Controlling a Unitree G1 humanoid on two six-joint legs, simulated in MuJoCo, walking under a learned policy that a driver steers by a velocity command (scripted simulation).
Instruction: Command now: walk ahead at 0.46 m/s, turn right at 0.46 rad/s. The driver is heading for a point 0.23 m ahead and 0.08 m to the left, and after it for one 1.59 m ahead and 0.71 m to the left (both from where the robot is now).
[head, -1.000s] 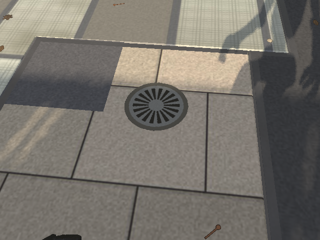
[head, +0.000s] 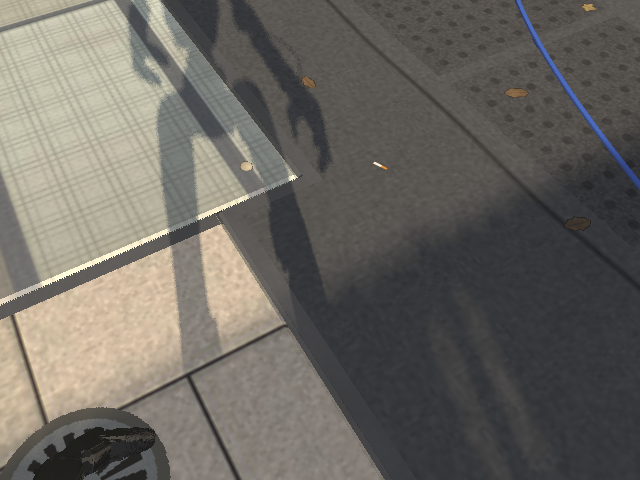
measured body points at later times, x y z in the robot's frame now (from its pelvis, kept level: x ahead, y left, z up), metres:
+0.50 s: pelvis +0.18 -0.02 +0.01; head +0.21 -0.01 +0.46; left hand +0.28 +0.27 -0.09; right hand +0.34 -0.27 -0.10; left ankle +0.23 +0.12 -0.70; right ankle +0.15 -0.11 -0.73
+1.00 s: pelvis +0.23 -0.02 +0.01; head +0.26 +0.00 +0.46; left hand +0.26 +0.30 -0.09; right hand +0.50 -0.21 -0.08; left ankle +0.22 +0.11 -0.73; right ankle +0.29 -0.13 -0.72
